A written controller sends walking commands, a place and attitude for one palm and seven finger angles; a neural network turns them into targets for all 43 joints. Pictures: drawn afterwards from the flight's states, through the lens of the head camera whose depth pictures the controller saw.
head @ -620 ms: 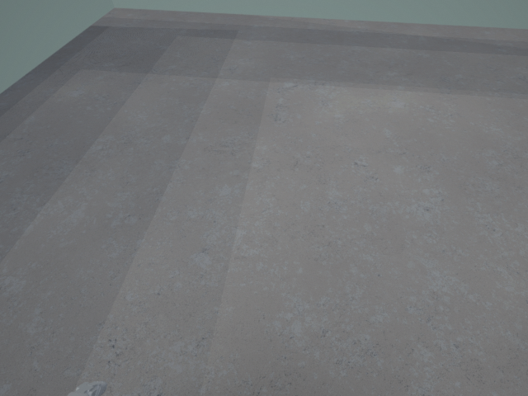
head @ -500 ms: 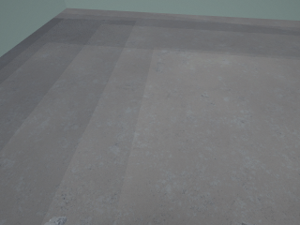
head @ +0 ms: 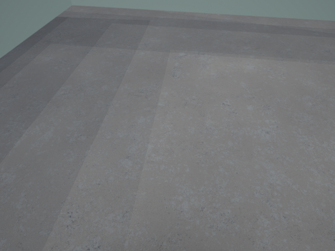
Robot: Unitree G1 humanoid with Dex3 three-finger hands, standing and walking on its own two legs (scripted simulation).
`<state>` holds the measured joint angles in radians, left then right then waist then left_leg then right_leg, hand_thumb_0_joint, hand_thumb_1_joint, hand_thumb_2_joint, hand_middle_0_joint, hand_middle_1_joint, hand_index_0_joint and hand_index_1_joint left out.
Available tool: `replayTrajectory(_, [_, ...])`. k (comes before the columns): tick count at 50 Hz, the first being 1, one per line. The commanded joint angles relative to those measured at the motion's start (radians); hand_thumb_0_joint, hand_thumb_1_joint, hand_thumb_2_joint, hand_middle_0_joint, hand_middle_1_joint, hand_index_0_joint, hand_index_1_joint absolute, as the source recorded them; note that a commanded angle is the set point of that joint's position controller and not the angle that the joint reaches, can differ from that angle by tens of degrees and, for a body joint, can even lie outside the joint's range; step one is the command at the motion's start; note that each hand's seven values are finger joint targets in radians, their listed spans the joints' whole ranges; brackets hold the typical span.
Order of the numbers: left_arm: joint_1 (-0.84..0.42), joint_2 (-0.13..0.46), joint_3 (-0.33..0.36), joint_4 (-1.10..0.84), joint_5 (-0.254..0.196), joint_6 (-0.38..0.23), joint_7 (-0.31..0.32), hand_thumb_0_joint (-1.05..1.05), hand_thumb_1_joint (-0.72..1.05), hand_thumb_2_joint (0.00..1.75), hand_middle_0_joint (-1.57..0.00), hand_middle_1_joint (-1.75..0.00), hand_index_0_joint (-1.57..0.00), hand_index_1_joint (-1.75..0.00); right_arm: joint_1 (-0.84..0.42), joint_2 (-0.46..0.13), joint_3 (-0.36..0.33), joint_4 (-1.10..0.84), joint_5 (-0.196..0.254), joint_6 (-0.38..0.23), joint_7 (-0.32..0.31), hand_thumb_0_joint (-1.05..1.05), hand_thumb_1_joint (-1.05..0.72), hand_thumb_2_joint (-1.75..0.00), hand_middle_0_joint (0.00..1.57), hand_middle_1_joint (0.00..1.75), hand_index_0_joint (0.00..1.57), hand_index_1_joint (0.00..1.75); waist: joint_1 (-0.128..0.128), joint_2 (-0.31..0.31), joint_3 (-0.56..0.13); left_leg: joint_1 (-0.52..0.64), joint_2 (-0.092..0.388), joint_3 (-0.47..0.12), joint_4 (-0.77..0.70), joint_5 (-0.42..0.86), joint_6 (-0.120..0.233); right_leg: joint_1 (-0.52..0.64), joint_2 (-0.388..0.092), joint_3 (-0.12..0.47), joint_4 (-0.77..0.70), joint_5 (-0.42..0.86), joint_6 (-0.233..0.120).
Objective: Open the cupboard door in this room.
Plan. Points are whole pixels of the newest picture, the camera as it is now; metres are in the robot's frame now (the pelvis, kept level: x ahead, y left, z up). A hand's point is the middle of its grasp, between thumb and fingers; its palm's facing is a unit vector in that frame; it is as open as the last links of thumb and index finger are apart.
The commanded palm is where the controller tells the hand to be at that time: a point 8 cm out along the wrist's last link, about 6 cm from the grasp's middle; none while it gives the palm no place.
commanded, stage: stand and wait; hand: left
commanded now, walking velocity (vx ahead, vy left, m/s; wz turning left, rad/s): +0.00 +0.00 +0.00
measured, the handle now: out of the picture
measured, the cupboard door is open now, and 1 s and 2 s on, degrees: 0 0 0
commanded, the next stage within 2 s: turn or walk to find it in 0.28 s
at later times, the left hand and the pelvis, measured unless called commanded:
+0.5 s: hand out of the picture +0.07 +0.24 -0.16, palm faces +0.02 -0.95 -0.33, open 7.3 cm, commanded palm none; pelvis -0.01 +0.00 +0.00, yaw +2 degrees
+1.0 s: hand out of the picture -0.01 +0.20 -0.16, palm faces +0.25 -0.92 -0.29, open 7.3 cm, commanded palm none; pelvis -0.05 -0.02 -0.01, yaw +14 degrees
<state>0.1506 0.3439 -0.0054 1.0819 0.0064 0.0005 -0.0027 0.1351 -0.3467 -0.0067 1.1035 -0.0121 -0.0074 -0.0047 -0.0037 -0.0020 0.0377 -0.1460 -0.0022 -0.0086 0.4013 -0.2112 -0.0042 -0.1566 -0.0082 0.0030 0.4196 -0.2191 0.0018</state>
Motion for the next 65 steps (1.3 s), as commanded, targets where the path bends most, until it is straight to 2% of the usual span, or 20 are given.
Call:
replayTrajectory(1, [-0.061, 0.211, 0.039, -0.064, 0.003, -0.026, 0.011, 0.0, 0.9, 0.9, -0.2, -0.3, -0.2, -0.3, -0.069, -0.202, -0.037, -0.067, 0.001, -0.027, -0.008, 0.0, -0.9, -0.9, 0.2, 0.3, 0.2, 0.3, 0.004, -0.006, -0.049, -0.002, 0.112, -0.092, -0.075, 0.079, 0.034, -0.02, -0.114, 0.11, -0.101, 0.04, -0.035])
replayTrajectory(16, [-0.062, 0.213, 0.041, -0.062, 0.005, -0.025, 0.012, 0.0, 0.9, 0.9, -0.2, -0.3, -0.2, -0.3, -0.059, -0.208, -0.035, -0.059, 0.002, -0.028, -0.005, 0.0, -0.9, -0.9, 0.2, 0.3, 0.2, 0.3, 0.005, -0.007, -0.056, -0.013, 0.115, -0.105, -0.076, 0.114, 0.036, -0.004, -0.116, 0.093, -0.089, 0.067, -0.029])
replayTrajectory(20, [-0.024, 0.139, 0.036, -0.069, 0.005, -0.002, 0.021, 0.0, 0.9, 0.9, -0.2, -0.3, -0.2, -0.3, -0.03, -0.129, -0.024, -0.07, -0.001, -0.007, -0.001, 0.0, -0.9, -0.9, 0.2, 0.3, 0.2, 0.3, 0.01, 0.003, -0.044, -0.08, 0.108, -0.112, -0.029, 0.128, 0.03, -0.012, -0.126, 0.067, -0.041, 0.054, -0.011])
replayTrajectory(30, [0.005, 0.118, 0.058, -0.177, 0.014, 0.024, 0.038, 0.0, 0.9, 0.9, -0.2, -0.3, -0.2, -0.3, 0.084, -0.045, -0.048, -0.145, -0.002, 0.033, 0.005, 0.0, -0.9, -0.9, 0.2, 0.3, 0.2, 0.3, -0.017, -0.107, -0.061, -0.135, 0.047, -0.064, 0.214, 0.057, 0.013, -0.134, -0.261, 0.073, 0.023, 0.055, -0.078])
replayTrajectory(32, [-0.016, 0.083, 0.058, -0.201, 0.014, 0.032, 0.037, 0.0, 0.9, 0.9, -0.2, -0.3, -0.2, -0.3, 0.109, -0.063, -0.056, -0.158, -0.008, 0.03, 0.009, 0.0, -0.9, -0.9, 0.2, 0.3, 0.2, 0.3, -0.032, 0.039, -0.037, -0.15, 0.104, -0.212, 0.087, 0.102, 0.053, -0.191, -0.151, -0.029, 0.167, -0.083, -0.016])
replayTrajectory(33, [-0.015, 0.044, 0.056, -0.211, 0.008, 0.034, 0.036, 0.0, 0.9, 0.9, -0.2, -0.3, -0.2, -0.3, 0.118, -0.099, -0.065, -0.167, -0.015, 0.024, 0.006, 0.0, -0.9, -0.9, 0.2, 0.3, 0.2, 0.3, -0.034, 0.196, -0.029, -0.166, 0.2, -0.408, -0.051, 0.121, 0.116, -0.214, -0.041, -0.091, 0.328, -0.176, 0.03])
replayTrajectory(34, [-0.015, 0.036, 0.054, -0.224, 0.008, 0.03, 0.038, 0.0, 0.9, 0.9, -0.2, -0.3, -0.2, -0.3, 0.133, -0.116, -0.073, -0.176, -0.01, 0.018, 0.0, 0.0, -0.9, -0.9, 0.2, 0.3, 0.2, 0.3, -0.033, 0.25, -0.029, -0.137, 0.263, -0.53, -0.118, 0.212, 0.189, -0.267, -0.011, -0.051, 0.476, -0.321, 0.035])
replayTrajectory(35, [-0.008, 0.033, 0.059, -0.223, 0.01, 0.028, 0.04, 0.0, 0.9, 0.9, -0.2, -0.3, -0.2, -0.3, 0.14, -0.113, -0.076, -0.176, -0.009, 0.016, -0.009, 0.0, -0.9, -0.9, 0.2, 0.3, 0.2, 0.3, -0.029, 0.211, -0.045, -0.097, 0.27, -0.546, -0.109, 0.277, 0.222, -0.301, -0.023, 0.006, 0.565, -0.35, 0.028])
replayTrajectory(38, [0.026, -0.008, 0.06, -0.211, 0.003, 0.022, 0.036, 0.0, 0.9, 0.9, -0.2, -0.3, -0.2, -0.3, 0.113, -0.088, -0.08, -0.192, -0.011, 0.019, -0.02, 0.0, -0.9, -0.9, 0.2, 0.3, 0.2, 0.3, -0.012, 0.157, -0.1, -0.032, 0.212, -0.446, -0.042, 0.34, 0.213, -0.305, -0.023, 0.022, 0.55, -0.301, 0.036])
replayTrajectory(41, [0.038, -0.037, 0.058, -0.217, -0.003, 0.021, 0.034, 0.0, 0.9, 0.9, -0.2, -0.3, -0.2, -0.3, 0.133, -0.079, -0.088, -0.193, -0.012, 0.026, -0.022, 0.0, -0.9, -0.9, 0.2, 0.3, 0.2, 0.3, -0.022, 0.153, -0.123, -0.013, 0.192, -0.451, -0.028, 0.354, 0.207, -0.248, -0.001, 0.012, 0.414, -0.293, 0.04])
replayTrajectory(45, [0.141, -0.038, 0.067, -0.199, -0.005, 0.017, 0.037, 0.0, 0.9, 0.9, -0.2, -0.3, -0.2, -0.3, 0.108, -0.066, -0.098, -0.21, -0.007, 0.039, -0.012, 0.0, -0.9, -0.9, 0.2, 0.3, 0.2, 0.3, 0.018, 0.132, -0.129, -0.148, 0.119, -0.419, 0.006, 0.189, 0.135, -0.011, 0.024, -0.014, 0.086, -0.112, 0.037])
replayTrajectory(46, [0.181, -0.01, 0.075, -0.191, 0.001, 0.013, 0.041, 0.0, 0.9, 0.9, -0.2, -0.3, -0.2, -0.3, 0.093, -0.04, -0.097, -0.223, -0.001, 0.042, -0.006, 0.0, -0.9, -0.9, 0.2, 0.3, 0.2, 0.3, 0.034, 0.07, -0.112, -0.272, 0.067, -0.364, 0.056, 0.043, 0.085, 0.109, -0.026, 0.011, -0.04, -0.056, 0.024])
replayTrajectory(47, [0.188, 0.072, 0.093, -0.195, 0.018, 0.007, 0.048, 0.0, 0.9, 0.9, -0.2, -0.3, -0.2, -0.3, 0.102, 0.021, -0.091, -0.242, 0.005, 0.046, -0.001, 0.0, -0.9, -0.9, 0.2, 0.3, 0.2, 0.3, 0.037, -0.16, -0.073, -0.473, -0.043, -0.207, 0.268, -0.184, 0.013, 0.187, -0.257, 0.257, -0.162, -0.2, -0.052])
replayTrajectory(48, [0.148, 0.118, 0.094, -0.223, 0.02, 0.011, 0.047, 0.0, 0.9, 0.9, -0.2, -0.3, -0.2, -0.3, 0.068, 0.03, -0.096, -0.261, -0.007, 0.045, -0.002, 0.0, -0.9, -0.9, 0.2, 0.3, 0.2, 0.3, 0.048, -0.277, -0.005, -0.515, -0.094, -0.077, 0.505, -0.305, -0.026, 0.031, -0.441, 0.406, -0.219, -0.163, -0.139])
replayTrajectory(50, [0.065, 0.076, 0.093, -0.239, 0.017, 0.002, 0.051, 0.0, 0.9, 0.9, -0.2, -0.3, -0.2, -0.3, 0.048, 0.008, -0.107, -0.237, -0.009, 0.063, 0.011, 0.0, -0.9, -0.9, 0.2, 0.3, 0.2, 0.3, 0.009, -0.191, 0.041, -0.424, -0.015, -0.097, 0.729, -0.249, -0.014, -0.167, -0.381, 0.318, -0.206, -0.137, -0.157])
replayTrajectory(51, [0.023, 0.048, 0.083, -0.245, 0.018, -0.001, 0.047, 0.0, 0.9, 0.9, -0.2, -0.3, -0.2, -0.3, 0.082, 0.016, -0.105, -0.212, -0.01, 0.065, 0.018, 0.0, -0.9, -0.9, 0.2, 0.3, 0.2, 0.3, -0.024, -0.153, 0.062, -0.415, -0.004, -0.073, 0.783, -0.187, -0.022, -0.176, -0.322, 0.212, -0.174, -0.077, -0.144])
replayTrajectory(53, [0.034, 0.028, 0.074, -0.245, 0.019, -0.007, 0.042, 0.0, 0.9, 0.9, -0.2, -0.3, -0.2, -0.3, 0.112, 0.032, -0.098, -0.192, -0.008, 0.066, 0.022, 0.0, -0.9, -0.9, 0.2, 0.3, 0.2, 0.3, -0.027, -0.16, 0.044, -0.402, -0.001, -0.027, 0.796, -0.139, -0.039, -0.132, -0.269, 0.102, -0.134, 0.031, -0.127])
replayTrajectory(61, [0.187, 0.089, 0.093, -0.189, 0.031, -0.001, 0.039, 0.0, 0.9, 0.9, -0.2, -0.3, -0.2, -0.3, -0.028, 0.054, -0.069, -0.223, 0.005, 0.052, 0.021, 0.0, -0.9, -0.9, 0.2, 0.3, 0.2, 0.3, 0.056, -0.201, -0.004, -0.291, 0.007, 0.065, 0.414, -0.258, -0.044, 0.023, -0.321, 0.049, -0.034, 0.345, -0.157])
replayTrajectory(63, [0.178, 0.101, 0.097, -0.183, 0.029, 0.001, 0.04, 0.0, 0.9, 0.9, -0.2, -0.3, -0.2, -0.3, 0.007, 0.049, -0.066, -0.212, 0.008, 0.043, 0.016, 0.0, -0.9, -0.9, 0.2, 0.3, 0.2, 0.3, 0.039, -0.204, -0.051, -0.212, -0.002, 0.089, 0.279, -0.218, -0.036, 0.046, -0.321, 0.026, 0.029, 0.441, -0.137])
replayTrajectory(65, [0.152, 0.093, 0.098, -0.182, 0.017, 0.007, 0.038, 0.0, 0.9, 0.9, -0.2, -0.3, -0.2, -0.3, 0.08, 0.025, -0.068, -0.193, 0.006, 0.031, 0.015, 0.0, -0.9, -0.9, 0.2, 0.3, 0.2, 0.3, -0.006, -0.151, -0.099, -0.036, 0.008, 0.085, 0.03, -0.019, -0.021, -0.014, -0.289, -0.049, 0.151, 0.402, -0.06])
